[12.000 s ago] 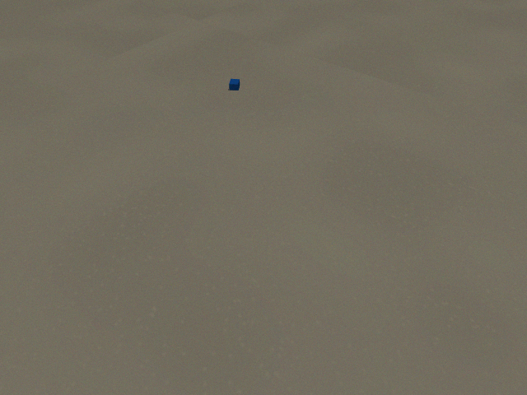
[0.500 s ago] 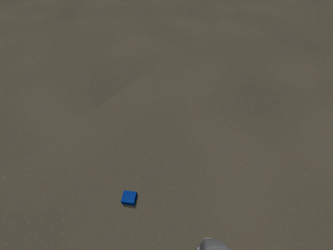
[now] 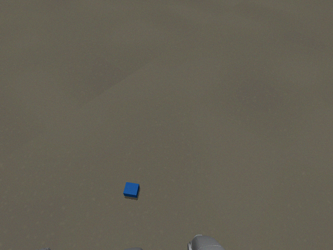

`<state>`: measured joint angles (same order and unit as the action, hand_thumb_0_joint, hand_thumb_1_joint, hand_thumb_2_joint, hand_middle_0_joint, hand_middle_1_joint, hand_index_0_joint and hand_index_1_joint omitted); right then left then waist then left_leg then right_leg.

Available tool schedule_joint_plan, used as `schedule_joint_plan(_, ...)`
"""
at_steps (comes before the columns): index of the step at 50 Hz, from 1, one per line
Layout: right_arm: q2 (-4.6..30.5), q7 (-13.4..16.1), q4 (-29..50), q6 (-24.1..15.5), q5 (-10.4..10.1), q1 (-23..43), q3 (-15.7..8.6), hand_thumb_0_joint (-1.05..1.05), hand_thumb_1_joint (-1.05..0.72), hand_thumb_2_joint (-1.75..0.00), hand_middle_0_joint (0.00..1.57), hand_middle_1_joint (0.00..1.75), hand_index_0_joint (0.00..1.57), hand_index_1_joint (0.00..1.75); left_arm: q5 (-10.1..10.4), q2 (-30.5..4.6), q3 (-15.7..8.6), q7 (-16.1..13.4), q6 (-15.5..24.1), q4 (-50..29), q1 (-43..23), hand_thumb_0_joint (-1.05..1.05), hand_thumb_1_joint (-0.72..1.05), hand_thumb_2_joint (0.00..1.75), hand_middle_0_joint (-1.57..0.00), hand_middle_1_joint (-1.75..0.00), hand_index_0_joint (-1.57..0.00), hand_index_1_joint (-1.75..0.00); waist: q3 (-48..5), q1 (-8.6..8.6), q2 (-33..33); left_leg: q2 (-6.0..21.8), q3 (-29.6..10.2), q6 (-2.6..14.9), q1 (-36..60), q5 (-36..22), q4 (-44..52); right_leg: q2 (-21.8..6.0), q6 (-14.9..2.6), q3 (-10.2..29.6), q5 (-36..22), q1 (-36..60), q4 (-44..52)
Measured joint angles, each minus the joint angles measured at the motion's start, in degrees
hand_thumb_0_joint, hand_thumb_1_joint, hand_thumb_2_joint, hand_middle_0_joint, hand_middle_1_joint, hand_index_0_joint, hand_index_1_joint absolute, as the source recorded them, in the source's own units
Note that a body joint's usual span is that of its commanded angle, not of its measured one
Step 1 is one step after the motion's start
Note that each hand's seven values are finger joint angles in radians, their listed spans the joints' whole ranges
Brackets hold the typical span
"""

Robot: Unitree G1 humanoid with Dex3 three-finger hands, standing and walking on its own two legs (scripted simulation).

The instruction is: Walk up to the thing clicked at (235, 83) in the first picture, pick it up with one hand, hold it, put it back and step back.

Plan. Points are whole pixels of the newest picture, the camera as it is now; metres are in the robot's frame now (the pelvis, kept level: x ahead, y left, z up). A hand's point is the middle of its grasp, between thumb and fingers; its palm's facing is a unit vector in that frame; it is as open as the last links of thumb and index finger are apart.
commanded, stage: walk up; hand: left
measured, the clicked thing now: (131, 189) +0.49 +0.19 -0.73
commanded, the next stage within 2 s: stand in 0.40 s
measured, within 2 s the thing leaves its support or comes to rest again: neither
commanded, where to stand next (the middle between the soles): +0.11 -0.07 m, yaw -2 degrees
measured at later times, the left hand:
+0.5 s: hand out of the picture +0.12 +0.24 -0.13, palm faces -0.06 -0.94 -0.33, open 7.4 cm
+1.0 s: hand out of the picture +0.07 +0.23 -0.13, palm faces -0.05 -0.94 -0.34, open 7.4 cm
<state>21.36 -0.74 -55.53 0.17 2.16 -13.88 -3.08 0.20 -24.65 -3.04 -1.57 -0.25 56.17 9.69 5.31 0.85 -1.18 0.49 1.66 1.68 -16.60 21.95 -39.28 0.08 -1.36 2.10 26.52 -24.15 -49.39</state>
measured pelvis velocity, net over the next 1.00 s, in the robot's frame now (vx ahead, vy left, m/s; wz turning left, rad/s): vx -0.01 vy -0.02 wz -0.03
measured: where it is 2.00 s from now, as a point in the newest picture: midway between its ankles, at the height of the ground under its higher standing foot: outside the picture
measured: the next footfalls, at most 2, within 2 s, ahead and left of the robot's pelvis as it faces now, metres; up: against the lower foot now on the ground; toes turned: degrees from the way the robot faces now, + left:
right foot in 0.06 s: +0.06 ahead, -0.13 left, +0.00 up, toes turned -1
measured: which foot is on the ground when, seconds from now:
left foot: down 0.00-1.00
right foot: up 0.00-0.04, down 0.06-1.00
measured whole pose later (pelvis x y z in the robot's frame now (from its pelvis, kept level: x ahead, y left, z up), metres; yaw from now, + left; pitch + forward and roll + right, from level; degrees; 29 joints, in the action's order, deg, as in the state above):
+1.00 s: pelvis -0.01 -0.02 +0.03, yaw -2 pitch -2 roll +0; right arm 19.5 -1.2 -66.8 -0.5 1.0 -7.4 -0.9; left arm -0.5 -19.8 -0.1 0.3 0.7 65.3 6.1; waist 3.0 0.4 0.1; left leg 1.0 2.5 -0.5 -6.0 10.1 -18.4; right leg 0.8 -0.8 0.1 7.2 -9.3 -18.7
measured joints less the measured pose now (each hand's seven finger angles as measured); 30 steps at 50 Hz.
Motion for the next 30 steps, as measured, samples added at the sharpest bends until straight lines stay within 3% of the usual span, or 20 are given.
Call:
schedule_joint_plan(2,0.23,0.21,0.13,-0.33,-0.48,0.83,0.3,0.0,-0.9,-0.9,0.2,0.3,0.21,0.3,-0.11,0.38,0.36,0.11,0.43,0.22,-0.33,0.0,0.9,0.9,-0.2,-0.3,-0.21,-0.3,0.73,-0.38,0.14,0.26,0.51,-0.01,-0.11,0.52,-0.63,0.01,0.09,-1.88,-2.94,3.88,7.79)
schedule_joint_plan(4,0.87,0.45,0.02,-0.32,-1.16,2.35,0.43,0.0,-0.9,-0.9,0.2,0.3,0.21,0.3,-0.55,1.61,0.71,0.12,0.93,0.86,-0.96,0.0,0.91,0.9,-0.2,-0.3,-0.2,-0.3,1.99,-0.63,1.64,1.4,0.69,-0.2,-0.14,1.61,-2.32,1.02,0.75,-2.6,-9.62,6.69,13.27)
schedule_joint_plan(6,1.0,0.87,-0.15,-0.4,-1.88,3.55,0.55,0.0,-0.9,-0.9,0.2,0.3,0.21,0.3,-0.96,2.93,1.45,0.45,1.13,1.28,-1.54,0.0,0.91,0.9,-0.2,-0.3,-0.2,-0.3,2.56,-0.3,3.06,1.96,-0.04,-0.4,0.07,1.32,-2.7,1.6,1.36,-3.11,-9.87,7.66,14.24)
schedule_joint_plan(11,-0.76,0.88,-1.49,-1.89,-1.69,4.74,1.51,0.0,-0.9,-0.9,0.2,0.3,0.2,0.29,-0.42,3.77,2.67,1.49,0.28,1.8,-2.51,0.0,0.9,0.9,-0.2,-0.3,-0.21,-0.3,0.38,-0.73,0.35,-1.08,1.48,0.23,3.49,-1.03,3.51,-1.13,1.87,-1.24,-8.88,7.44,13.05)
schedule_joint_plan(18,-2.12,0.41,-3.56,-2.22,-1.36,7.13,2.56,0.0,-0.9,-0.9,0.2,0.3,0.21,0.3,-0.56,3.67,2.91,2.01,0.54,3.8,-4.1,0.0,0.9,0.9,-0.2,-0.3,-0.21,-0.3,-1.62,-0.98,-0.06,0.21,2.13,-0.55,6.64,-2.7,7.38,0.24,1.63,-0.68,-11.17,10.55,17.68)
schedule_joint_plan(30,-0.89,0.36,-7.11,-1.09,-1.96,9.37,2.11,0.0,-0.9,-0.9,0.2,0.3,0.2,0.29,-0.64,5.1,3.39,1.88,1.23,6.61,-5.6,0.0,0.9,0.9,-0.2,-0.3,-0.21,-0.3,-1.76,-0.27,1.45,-0.24,1.26,-1.51,11.6,-9.22,18.03,-0.09,1.17,-1.57,-16.31,15.17,26.65)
